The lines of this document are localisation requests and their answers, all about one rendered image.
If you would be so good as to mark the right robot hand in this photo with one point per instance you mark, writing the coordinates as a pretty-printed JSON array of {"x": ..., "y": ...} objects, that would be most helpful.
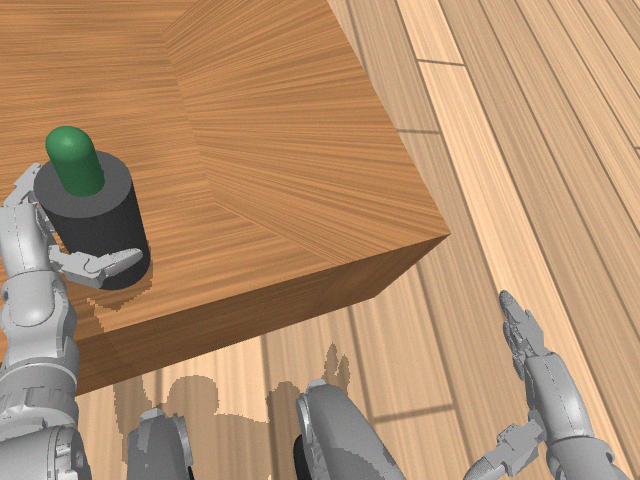
[{"x": 557, "y": 409}]

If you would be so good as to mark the right robot foot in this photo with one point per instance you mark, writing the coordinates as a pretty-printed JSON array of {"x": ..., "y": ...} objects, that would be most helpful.
[{"x": 301, "y": 466}]

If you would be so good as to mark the right robot arm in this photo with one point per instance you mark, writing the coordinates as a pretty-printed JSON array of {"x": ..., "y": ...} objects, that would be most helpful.
[{"x": 582, "y": 458}]

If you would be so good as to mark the left robot hand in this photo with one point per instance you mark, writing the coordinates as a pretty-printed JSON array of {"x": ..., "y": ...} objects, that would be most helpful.
[{"x": 27, "y": 243}]

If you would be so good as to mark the left robot arm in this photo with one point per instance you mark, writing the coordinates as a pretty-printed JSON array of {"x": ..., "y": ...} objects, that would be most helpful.
[{"x": 39, "y": 437}]

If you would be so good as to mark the bottle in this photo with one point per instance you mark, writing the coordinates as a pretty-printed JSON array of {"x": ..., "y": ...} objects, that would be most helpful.
[{"x": 89, "y": 198}]

